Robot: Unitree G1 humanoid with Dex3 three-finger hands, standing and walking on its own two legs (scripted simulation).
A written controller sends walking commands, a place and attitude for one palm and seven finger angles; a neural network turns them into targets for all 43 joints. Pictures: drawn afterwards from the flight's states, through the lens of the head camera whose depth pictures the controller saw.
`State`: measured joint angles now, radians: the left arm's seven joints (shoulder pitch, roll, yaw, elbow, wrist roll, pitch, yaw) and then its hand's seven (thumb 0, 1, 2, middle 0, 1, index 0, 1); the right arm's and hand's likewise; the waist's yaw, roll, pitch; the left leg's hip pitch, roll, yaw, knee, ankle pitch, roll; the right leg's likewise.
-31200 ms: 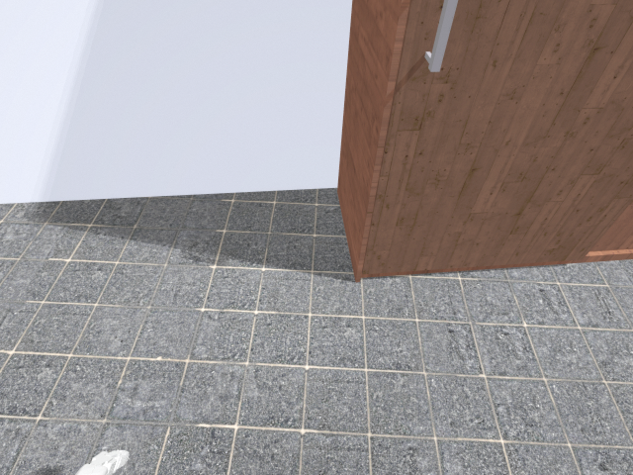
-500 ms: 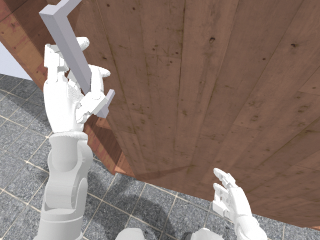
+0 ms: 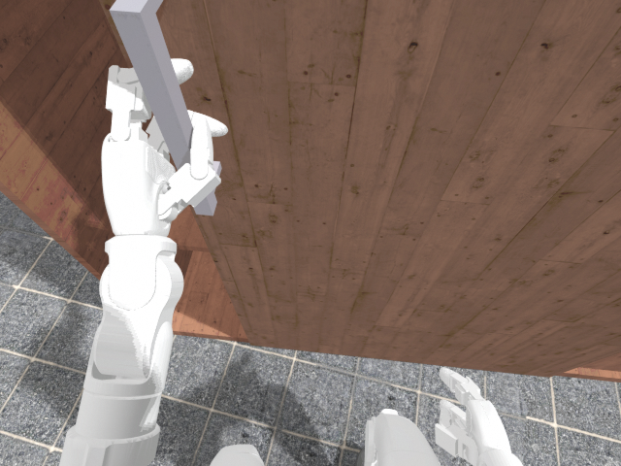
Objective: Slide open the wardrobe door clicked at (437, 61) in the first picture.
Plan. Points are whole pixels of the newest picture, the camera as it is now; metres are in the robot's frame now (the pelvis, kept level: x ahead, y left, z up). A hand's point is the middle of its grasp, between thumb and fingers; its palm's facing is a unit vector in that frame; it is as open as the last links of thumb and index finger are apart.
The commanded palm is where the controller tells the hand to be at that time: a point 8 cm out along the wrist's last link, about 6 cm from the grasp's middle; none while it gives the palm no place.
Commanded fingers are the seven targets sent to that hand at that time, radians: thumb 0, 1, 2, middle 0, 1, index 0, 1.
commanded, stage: step sideways, sliding the door along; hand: left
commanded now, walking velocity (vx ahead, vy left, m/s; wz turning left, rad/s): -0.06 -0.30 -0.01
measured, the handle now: (186, 117) +0.38 +0.18 +0.22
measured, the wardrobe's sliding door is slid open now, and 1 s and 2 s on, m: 0.26 0.42 0.45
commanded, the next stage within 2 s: stop walking and hold the door there in 1.60 s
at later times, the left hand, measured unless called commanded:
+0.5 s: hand (286, 172) +0.34 +0.08 +0.21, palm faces +0.33 -0.94 -0.01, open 6.9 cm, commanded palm +0.31 +0.05 +0.19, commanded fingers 0.00 0.90 0.90 -0.45 -1.40 -0.45 -1.40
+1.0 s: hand (396, 181) +0.34 -0.02 +0.20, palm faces +0.42 -0.91 -0.02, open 7.1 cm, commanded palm +0.31 -0.05 +0.19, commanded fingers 0.00 0.90 0.90 -0.45 -1.40 -0.45 -1.40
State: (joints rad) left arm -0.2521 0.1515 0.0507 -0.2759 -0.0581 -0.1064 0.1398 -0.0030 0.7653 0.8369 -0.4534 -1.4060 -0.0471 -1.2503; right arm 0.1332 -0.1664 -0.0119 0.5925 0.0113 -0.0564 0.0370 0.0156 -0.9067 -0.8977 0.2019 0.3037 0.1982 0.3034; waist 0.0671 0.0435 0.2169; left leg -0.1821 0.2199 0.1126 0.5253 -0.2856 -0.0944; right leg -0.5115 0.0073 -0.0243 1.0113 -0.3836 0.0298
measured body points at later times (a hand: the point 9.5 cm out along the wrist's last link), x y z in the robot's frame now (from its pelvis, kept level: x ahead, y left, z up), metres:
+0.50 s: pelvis -0.03 -0.14 +0.00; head +0.04 -0.11 +0.44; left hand +0.32 +0.12 +0.21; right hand +0.19 -0.34 -0.09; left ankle -0.02 +0.02 -0.74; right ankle -0.01 -0.29 -0.64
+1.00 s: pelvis -0.01 -0.26 +0.00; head +0.08 -0.23 +0.43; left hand +0.32 +0.02 +0.20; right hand +0.21 -0.47 -0.11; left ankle -0.01 -0.16 -0.74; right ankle +0.00 -0.40 -0.67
